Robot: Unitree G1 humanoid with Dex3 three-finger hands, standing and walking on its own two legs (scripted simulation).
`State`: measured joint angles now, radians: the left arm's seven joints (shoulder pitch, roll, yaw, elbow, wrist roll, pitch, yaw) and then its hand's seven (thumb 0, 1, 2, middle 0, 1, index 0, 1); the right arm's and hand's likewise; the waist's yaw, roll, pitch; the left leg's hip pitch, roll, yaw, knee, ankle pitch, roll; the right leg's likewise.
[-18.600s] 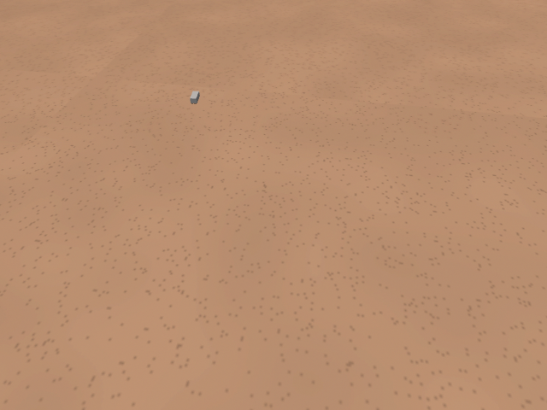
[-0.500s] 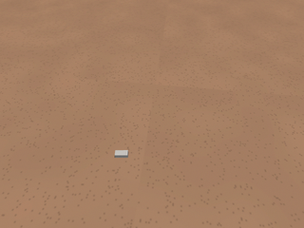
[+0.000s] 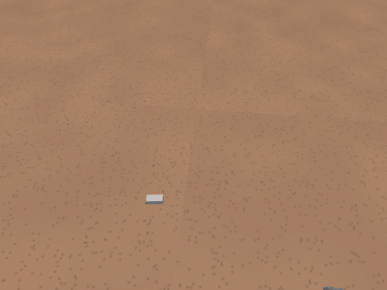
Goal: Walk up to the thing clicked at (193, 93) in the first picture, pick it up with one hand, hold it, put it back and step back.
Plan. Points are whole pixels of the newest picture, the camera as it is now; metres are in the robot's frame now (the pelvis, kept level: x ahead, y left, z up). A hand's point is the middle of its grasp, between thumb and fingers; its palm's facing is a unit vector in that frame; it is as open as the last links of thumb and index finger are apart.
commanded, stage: stand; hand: left
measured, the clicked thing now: (155, 199) +0.72 +0.25 -0.76
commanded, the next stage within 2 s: walk up in 1.00 s
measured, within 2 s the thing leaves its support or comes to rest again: neither
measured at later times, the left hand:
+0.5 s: hand out of the picture +0.05 +0.25 -0.15, palm faces -0.03 -0.94 -0.34, open 7.4 cm
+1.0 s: hand out of the picture +0.04 +0.25 -0.15, palm faces -0.04 -0.94 -0.34, open 7.4 cm
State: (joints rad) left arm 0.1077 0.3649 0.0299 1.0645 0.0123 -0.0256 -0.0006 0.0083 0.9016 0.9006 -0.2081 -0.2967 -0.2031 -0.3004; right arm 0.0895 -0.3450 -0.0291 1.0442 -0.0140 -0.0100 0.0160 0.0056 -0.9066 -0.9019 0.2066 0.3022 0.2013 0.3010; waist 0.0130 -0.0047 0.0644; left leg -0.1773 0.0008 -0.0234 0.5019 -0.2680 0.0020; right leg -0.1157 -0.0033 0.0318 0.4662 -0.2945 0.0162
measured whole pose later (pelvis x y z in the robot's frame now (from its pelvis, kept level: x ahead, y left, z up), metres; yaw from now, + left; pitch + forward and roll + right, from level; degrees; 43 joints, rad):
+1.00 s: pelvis -0.02 +0.00 +0.01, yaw +0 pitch -2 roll +0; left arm 0.13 0.36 -0.01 1.13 0.01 -0.02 -0.01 0.01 0.90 0.90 -0.21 -0.30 -0.20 -0.30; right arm 0.11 -0.35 0.00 1.14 -0.01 -0.01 0.02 0.00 -0.91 -0.90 0.21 0.30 0.20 0.30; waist 0.00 0.00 0.06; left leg -0.16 0.00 -0.02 0.34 -0.14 -0.01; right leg -0.11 -0.01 0.03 0.33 -0.18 0.02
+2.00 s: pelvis +0.24 +0.00 -0.01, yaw +0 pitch -3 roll +0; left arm 0.25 0.38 0.03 0.82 0.02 -0.07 -0.03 0.01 0.90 0.90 -0.21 -0.30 -0.20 -0.30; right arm 0.31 -0.42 -0.04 0.85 0.00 -0.02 0.03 0.01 -0.91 -0.90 0.21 0.30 0.20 0.30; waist 0.01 0.06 0.11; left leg -0.41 0.02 -0.01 0.98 -0.45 0.02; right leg -0.28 -0.02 -0.04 0.57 -0.24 -0.02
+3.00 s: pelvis +0.26 +0.01 +0.01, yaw +1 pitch -2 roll -1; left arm 0.12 0.35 0.02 1.17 0.01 -0.01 -0.02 0.01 0.90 0.90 -0.21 -0.30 -0.20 -0.30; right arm 0.10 -0.35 0.00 1.18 0.00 0.00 0.02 0.01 -0.91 -0.90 0.21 0.30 0.20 0.30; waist 0.00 0.00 0.06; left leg -0.20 0.02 0.02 0.34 -0.10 0.00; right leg -0.11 -0.01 0.00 0.32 -0.17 0.02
